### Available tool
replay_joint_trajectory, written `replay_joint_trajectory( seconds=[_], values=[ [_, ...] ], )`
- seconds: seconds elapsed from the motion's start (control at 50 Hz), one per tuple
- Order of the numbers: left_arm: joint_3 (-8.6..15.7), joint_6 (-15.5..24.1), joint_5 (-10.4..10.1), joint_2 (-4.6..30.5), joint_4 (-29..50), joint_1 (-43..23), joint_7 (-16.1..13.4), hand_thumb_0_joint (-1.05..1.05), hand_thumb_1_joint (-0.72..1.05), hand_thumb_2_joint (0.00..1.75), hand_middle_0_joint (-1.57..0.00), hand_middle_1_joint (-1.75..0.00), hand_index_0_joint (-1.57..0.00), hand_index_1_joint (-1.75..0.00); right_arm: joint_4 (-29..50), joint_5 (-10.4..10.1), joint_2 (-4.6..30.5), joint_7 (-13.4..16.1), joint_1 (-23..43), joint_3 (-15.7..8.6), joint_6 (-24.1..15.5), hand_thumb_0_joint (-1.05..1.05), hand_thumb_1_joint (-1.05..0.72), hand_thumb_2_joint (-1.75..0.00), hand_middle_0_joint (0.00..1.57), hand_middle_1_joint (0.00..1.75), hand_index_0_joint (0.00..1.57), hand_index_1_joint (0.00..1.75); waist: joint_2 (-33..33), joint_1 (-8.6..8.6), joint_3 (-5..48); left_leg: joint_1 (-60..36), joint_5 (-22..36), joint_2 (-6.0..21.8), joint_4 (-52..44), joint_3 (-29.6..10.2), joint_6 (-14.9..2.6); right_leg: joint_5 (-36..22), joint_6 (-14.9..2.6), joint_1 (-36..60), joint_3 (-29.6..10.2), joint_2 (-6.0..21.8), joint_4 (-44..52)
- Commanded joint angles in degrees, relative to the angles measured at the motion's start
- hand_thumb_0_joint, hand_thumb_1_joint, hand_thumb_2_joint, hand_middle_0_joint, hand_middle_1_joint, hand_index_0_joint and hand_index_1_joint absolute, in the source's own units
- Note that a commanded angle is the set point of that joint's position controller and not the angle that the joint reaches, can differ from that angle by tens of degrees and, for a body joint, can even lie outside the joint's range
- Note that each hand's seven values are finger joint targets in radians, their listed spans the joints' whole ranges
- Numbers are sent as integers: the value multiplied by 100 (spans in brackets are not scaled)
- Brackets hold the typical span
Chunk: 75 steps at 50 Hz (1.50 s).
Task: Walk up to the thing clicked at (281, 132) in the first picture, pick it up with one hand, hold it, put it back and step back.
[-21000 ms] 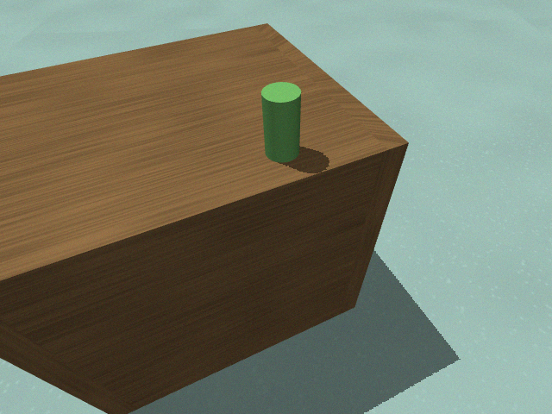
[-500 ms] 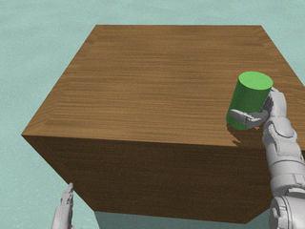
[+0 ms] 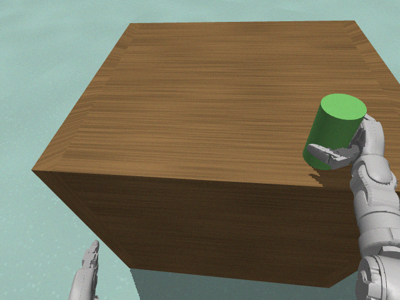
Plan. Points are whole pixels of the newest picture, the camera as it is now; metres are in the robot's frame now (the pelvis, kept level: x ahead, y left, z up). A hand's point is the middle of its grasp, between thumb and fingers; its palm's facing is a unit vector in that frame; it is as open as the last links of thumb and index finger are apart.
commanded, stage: open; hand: right
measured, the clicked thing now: (330, 134) +0.43 -0.20 +0.12
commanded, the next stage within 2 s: withdraw in 0.48 s
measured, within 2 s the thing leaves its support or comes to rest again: neither
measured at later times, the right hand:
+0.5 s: hand (337, 130) +0.44 -0.21 +0.12, palm faces +0.15 +0.99 +0.02, open 13.4 cm
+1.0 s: hand out of the picture +0.43 -0.27 +0.23, palm faces +0.23 +0.97 -0.02, open 17.6 cm
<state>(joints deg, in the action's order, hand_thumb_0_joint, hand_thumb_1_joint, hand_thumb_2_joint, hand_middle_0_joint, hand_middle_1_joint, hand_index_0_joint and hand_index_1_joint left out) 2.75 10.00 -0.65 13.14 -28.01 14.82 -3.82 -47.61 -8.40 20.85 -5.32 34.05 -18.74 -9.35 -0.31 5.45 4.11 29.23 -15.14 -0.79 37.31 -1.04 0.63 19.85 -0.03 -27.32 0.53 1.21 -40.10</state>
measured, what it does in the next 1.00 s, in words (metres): stands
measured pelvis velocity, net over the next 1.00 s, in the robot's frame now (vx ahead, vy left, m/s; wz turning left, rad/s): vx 0.01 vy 0.00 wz -0.01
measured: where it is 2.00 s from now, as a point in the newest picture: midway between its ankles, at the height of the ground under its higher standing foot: outside the picture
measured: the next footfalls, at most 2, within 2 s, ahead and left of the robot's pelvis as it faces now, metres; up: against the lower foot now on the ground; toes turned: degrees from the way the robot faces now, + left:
none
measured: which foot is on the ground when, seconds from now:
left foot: down 0.00-1.00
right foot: down 0.00-1.00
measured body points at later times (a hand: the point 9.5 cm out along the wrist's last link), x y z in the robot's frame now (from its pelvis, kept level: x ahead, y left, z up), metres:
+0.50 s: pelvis +0.00 +0.00 +0.00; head +0.03 -0.01 +0.45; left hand +0.15 +0.27 -0.06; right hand +0.42 -0.26 +0.12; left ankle +0.04 +0.13 -0.72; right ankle +0.00 -0.12 -0.72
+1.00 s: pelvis +0.01 +0.00 +0.00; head +0.01 +0.00 +0.45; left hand +0.15 +0.26 -0.06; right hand +0.42 -0.32 +0.23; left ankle +0.04 +0.13 -0.72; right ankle +0.00 -0.12 -0.72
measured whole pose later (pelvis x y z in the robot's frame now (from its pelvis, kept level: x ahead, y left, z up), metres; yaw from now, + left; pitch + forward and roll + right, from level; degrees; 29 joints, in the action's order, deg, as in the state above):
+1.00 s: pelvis +0.01 +0.00 +0.00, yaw -1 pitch +5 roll +1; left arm 1.8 7.8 -2.5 14.5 -27.2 18.5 -4.8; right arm -47.2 -9.2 30.9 -9.9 42.8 -23.0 -0.9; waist 1.9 3.2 6.4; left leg 25.7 -15.4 -0.2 35.8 -0.8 0.9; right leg 19.9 -0.4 -23.9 0.3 0.6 -38.5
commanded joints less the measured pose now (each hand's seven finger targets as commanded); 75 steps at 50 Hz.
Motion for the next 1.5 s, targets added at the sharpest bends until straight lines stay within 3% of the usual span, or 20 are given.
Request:
replay_joint_trajectory(
  seconds=[0.0,0.08,0.18,0.52,0.6,0.62,0.68,0.78,0.84,0.9,0.96,1.08,1.1,1.16,1.2,1.24,1.32,1.38,1.42,1.48],
  values=[
    [473,264,-55,976,1038,-247,-84,0,-50,2,-6,-5,-7,-4,1846,-210,1619,-19,3353,-375,-668,0,14,-88,113,110,117,110,676,3,2354,-904,1511,-12,-262,122,-82,-1725,22,1102,-72,-49,451],
    [454,289,-67,951,1081,-404,-125,0,-51,3,-6,-5,-7,-4,1728,-220,1489,-58,3402,-236,-623,0,28,-67,109,94,112,94,287,73,2279,-889,1153,28,-319,68,-24,-1017,-79,853,-46,-79,441],
    [257,298,-86,769,1050,-252,-143,0,-53,5,-5,-5,-6,-4,1429,-190,1475,-76,3208,-204,-607,0,45,-51,91,76,94,76,315,-2,2163,-824,1035,35,-300,81,-32,-952,-70,782,-52,-93,474],
    [375,158,-102,851,1195,-17,-34,0,-54,5,-5,-5,-5,-5,910,-134,1202,-150,2967,-119,-405,0,57,-10,31,21,32,21,62,-7,1855,-632,1062,30,-226,131,-34,-1049,-77,622,-54,-87,442],
    [299,131,-93,820,1350,-65,-11,0,-50,2,-6,-6,-7,-5,978,-88,1311,-121,3140,-165,-426,0,54,-15,14,17,16,17,198,-15,1992,-553,922,22,-223,111,-41,-920,-73,671,-45,-81,445],
    [413,119,-92,916,1258,32,-36,0,-49,2,-6,-6,-7,-4,778,-61,1447,-107,2923,-218,-422,0,56,-14,14,17,15,17,142,-3,1759,-536,847,25,-252,116,-35,-820,-77,557,-33,-88,465],
    [328,91,-91,865,1422,-47,-37,0,-49,2,-6,-6,-7,-4,1883,-46,2096,-44,3778,-518,-519,0,58,-7,7,9,8,9,636,-179,2515,-930,1051,62,-217,76,-52,-1072,-40,853,-16,-116,454],
    [297,51,-141,932,1447,6,-102,0,-50,2,-5,-5,-6,-4,1600,-53,2459,-20,3384,-744,-259,0,61,-4,5,6,5,6,658,-276,2406,-1134,1210,19,-267,167,-88,-1366,7,981,-57,-92,551],
    [106,30,-174,721,1230,6,-113,0,-51,2,-5,-5,-6,-4,1619,-53,2502,-135,3416,-704,11,0,61,-4,4,6,5,6,769,-410,2259,-1230,1204,32,-338,187,-116,-1448,29,966,-68,-77,663],
    [441,65,-199,1170,1305,-252,-204,0,-51,2,-5,-5,-6,-4,1448,-117,2724,-360,3429,-740,392,0,61,-3,4,5,5,5,512,-304,2060,-1233,1240,27,-460,217,-91,-1498,-12,1013,-105,-54,767],
    [252,108,-225,975,722,-14,-212,0,-52,2,-5,-5,-6,-4,708,-168,2311,-722,3376,-419,829,0,61,-4,4,5,4,5,350,-170,1276,-808,945,-9,-642,259,-108,-1247,-43,941,-150,-5,952],
    [-63,332,-221,889,678,-220,-270,0,-57,7,-6,-5,-5,-6,257,-291,2377,-1419,3753,-235,1204,0,53,-5,6,6,6,6,10,-21,1356,-851,1054,30,-795,221,-56,-1211,-130,1092,-114,-57,1039],
    [-73,319,-195,824,1093,-486,-203,0,-54,6,-6,-5,-5,-6,1024,449,3367,-1078,4063,-84,908,0,55,-4,6,6,6,6,-76,-332,1434,-1057,1001,77,-870,229,-40,-1236,-100,1142,-32,-62,1076],
    [49,158,-226,806,227,403,-75,0,-54,5,-5,-5,-5,-5,32,389,3136,-754,3450,-77,884,0,60,-3,6,6,6,6,131,-195,872,-755,718,56,-957,198,-67,-909,-95,986,8,-113,1200],
    [12,148,-213,791,398,251,18,0,-54,6,-5,-5,-5,-5,247,577,3752,-576,3200,-374,820,0,58,-4,6,6,6,6,131,-381,1027,-940,750,81,-965,202,-53,-937,-109,904,26,-144,1177],
    [-64,81,-178,763,538,207,78,0,-53,5,-5,-4,-5,-4,1115,713,4544,-352,3827,-830,624,0,61,-2,5,6,6,6,775,-590,1789,-1350,1061,110,-905,156,-99,-1354,-36,1166,78,-179,1127],
    [262,67,-223,1165,1242,-176,25,0,-52,5,-5,-5,-5,-4,1554,840,5128,88,3536,-1464,364,0,61,-3,5,6,5,6,851,-751,2767,-2107,1845,79,-769,196,-154,-2277,44,1528,48,-179,1013],
    [266,53,-224,1168,1635,-415,-44,0,-53,6,-5,-4,-5,-4,1190,894,4768,407,2769,-1525,204,0,61,-4,5,6,5,6,647,-779,2504,-2231,1945,59,-804,217,-199,-2411,44,1352,33,-166,1049],
    [184,30,-224,903,1380,-35,-10,0,-54,6,-5,-4,-5,-4,604,834,3617,457,1812,-980,222,0,60,-5,5,6,5,6,415,-603,1559,-1820,1656,34,-933,264,-192,-2110,16,1141,32,-117,1146],
    [107,34,-237,815,1561,64,38,0,-54,6,-5,-4,-5,-4,1350,780,3498,506,1430,-982,227,0,59,-5,5,6,5,6,619,-669,1651,-1698,1704,51,-989,235,-166,-2256,16,1472,90,-75,1171]
  ],
)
